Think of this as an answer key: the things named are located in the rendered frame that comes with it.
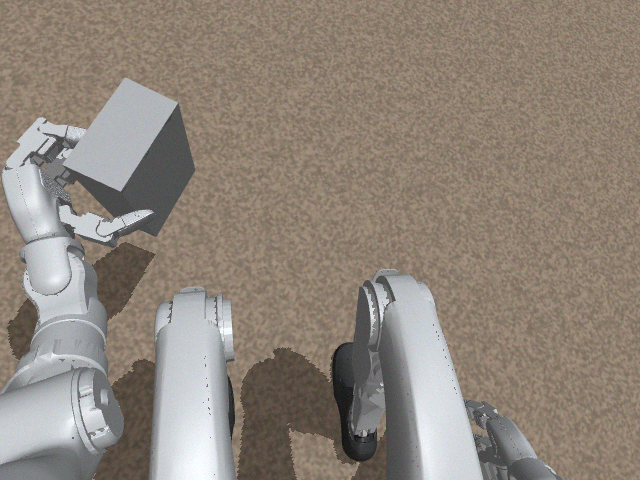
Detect right robot hand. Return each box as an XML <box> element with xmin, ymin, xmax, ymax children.
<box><xmin>463</xmin><ymin>399</ymin><xmax>538</xmax><ymax>480</ymax></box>

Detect left robot hand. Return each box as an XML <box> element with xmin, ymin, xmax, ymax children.
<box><xmin>1</xmin><ymin>117</ymin><xmax>156</xmax><ymax>248</ymax></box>

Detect left robot arm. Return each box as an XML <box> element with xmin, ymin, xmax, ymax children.
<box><xmin>0</xmin><ymin>235</ymin><xmax>124</xmax><ymax>480</ymax></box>

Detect right robot arm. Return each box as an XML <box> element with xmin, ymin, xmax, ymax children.
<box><xmin>507</xmin><ymin>458</ymin><xmax>565</xmax><ymax>480</ymax></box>

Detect carton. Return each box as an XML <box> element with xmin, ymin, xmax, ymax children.
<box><xmin>62</xmin><ymin>77</ymin><xmax>195</xmax><ymax>237</ymax></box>

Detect right robot foot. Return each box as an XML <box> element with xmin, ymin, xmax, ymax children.
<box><xmin>332</xmin><ymin>342</ymin><xmax>377</xmax><ymax>462</ymax></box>

